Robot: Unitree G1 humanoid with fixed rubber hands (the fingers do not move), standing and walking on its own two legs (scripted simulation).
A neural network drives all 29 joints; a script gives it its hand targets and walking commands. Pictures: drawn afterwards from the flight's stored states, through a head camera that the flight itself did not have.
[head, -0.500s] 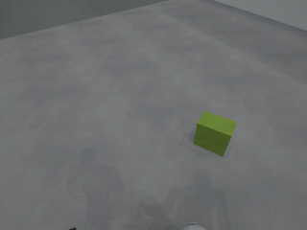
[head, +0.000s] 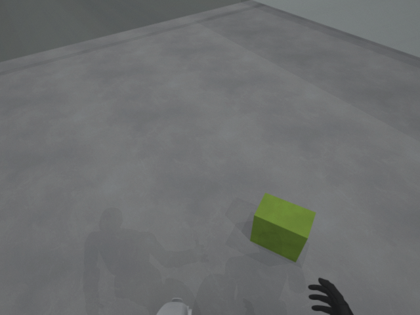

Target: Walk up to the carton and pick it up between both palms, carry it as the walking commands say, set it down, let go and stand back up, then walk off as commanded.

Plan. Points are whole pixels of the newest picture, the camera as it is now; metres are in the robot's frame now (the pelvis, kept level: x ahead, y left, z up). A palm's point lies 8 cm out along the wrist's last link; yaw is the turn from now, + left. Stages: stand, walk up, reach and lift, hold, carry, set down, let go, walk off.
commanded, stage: walk up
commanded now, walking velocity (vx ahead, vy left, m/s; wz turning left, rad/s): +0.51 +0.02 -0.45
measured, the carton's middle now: (280, 227) +0.71 -0.21 -0.66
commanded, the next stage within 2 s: none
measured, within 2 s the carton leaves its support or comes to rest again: neither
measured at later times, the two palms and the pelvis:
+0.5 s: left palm (133, 215) +0.40 +0.29 -0.14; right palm out of the picture +0.15 -0.22 -0.16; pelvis +0.24 +0.04 -0.02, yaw -11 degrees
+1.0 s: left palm (179, 220) +0.42 +0.17 -0.17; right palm (356, 244) +0.38 -0.29 -0.14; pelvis +0.32 -0.04 -0.02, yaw -10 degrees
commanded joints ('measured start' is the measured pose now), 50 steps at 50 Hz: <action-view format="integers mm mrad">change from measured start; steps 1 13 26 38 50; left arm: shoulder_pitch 25 -10 -261 -322 -335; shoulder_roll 174 175 123 181 122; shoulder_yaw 34 77 58 30 55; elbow -55 -69 -140 -152 -162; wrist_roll -1 -28 4 -7 -10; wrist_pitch -33 25 110 49 123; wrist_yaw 15 -5 -75 29 46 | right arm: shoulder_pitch -143 441 243 404 294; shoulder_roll -42 -307 -186 -9 -128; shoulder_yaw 3 -82 -30 27 -29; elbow -107 57 35 105 54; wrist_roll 10 10 -1 20 7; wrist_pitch -24 -9 7 37 58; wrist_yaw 11 -89 -48 -61 -89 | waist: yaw -23 -200 -83 -149 -207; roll -116 -20 191 -139 237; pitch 77 -202 30 -175 -72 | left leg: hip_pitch -77 855 142 232 501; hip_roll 9 488 277 -36 379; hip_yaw -10 -420 -30 5 -263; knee -171 -517 -691 96 -517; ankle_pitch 67 493 -262 -357 757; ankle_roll -1 287 169 42 327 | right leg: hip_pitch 30 -650 -225 0 -494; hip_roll -323 -117 -156 -397 -79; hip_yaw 222 41 -130 -32 -72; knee -140 1120 400 134 826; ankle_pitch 371 -215 5 965 -383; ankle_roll -46 111 110 -86 129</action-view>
